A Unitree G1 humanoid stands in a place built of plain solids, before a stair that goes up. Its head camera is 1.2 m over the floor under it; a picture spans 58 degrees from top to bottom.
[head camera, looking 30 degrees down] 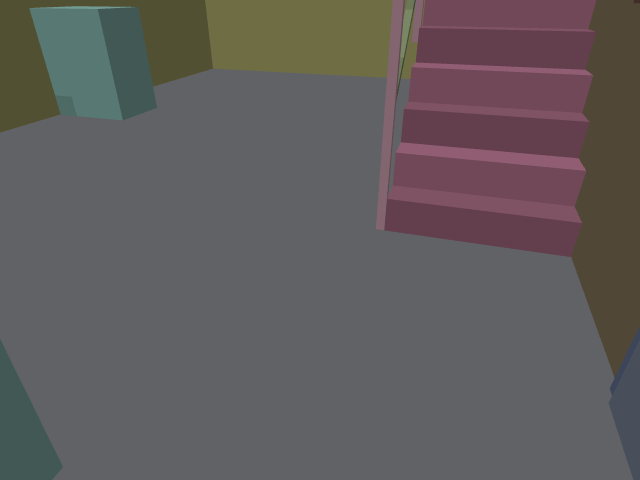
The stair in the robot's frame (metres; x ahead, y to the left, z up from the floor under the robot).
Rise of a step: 0.20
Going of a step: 0.20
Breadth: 0.98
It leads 17 degrees to the right of straight ahead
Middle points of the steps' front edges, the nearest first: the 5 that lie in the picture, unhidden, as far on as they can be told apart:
2.05 -0.84 0.20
2.24 -0.90 0.40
2.43 -0.95 0.60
2.62 -1.01 0.80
2.81 -1.07 1.00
